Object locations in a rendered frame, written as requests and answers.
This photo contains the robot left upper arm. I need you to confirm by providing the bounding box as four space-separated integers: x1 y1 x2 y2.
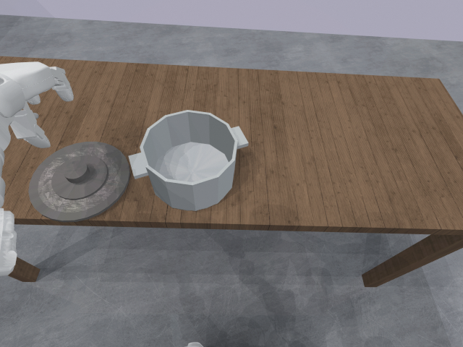
0 208 17 276

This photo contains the left robot hand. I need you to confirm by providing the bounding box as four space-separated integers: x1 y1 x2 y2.
0 61 74 148

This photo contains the table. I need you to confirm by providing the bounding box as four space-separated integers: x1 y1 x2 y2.
0 56 463 287

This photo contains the robot left forearm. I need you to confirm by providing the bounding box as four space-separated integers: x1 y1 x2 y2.
0 73 25 208

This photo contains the knob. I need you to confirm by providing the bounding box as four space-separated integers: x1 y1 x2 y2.
63 160 90 184

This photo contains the lid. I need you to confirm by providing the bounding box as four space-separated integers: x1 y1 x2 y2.
28 142 130 223

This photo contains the pot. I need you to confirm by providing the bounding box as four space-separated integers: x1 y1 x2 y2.
129 110 249 211

